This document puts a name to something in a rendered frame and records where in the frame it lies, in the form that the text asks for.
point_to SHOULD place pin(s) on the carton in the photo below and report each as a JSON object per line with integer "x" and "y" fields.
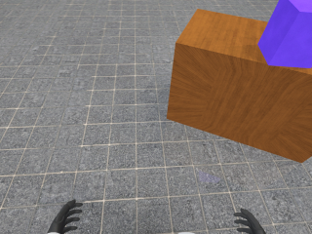
{"x": 287, "y": 37}

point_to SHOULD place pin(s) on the pedestal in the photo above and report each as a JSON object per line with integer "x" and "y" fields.
{"x": 221, "y": 84}

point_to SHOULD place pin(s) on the robot left hand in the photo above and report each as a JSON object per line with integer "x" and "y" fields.
{"x": 58, "y": 224}

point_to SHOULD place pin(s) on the robot right hand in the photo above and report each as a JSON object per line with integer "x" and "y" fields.
{"x": 251, "y": 222}

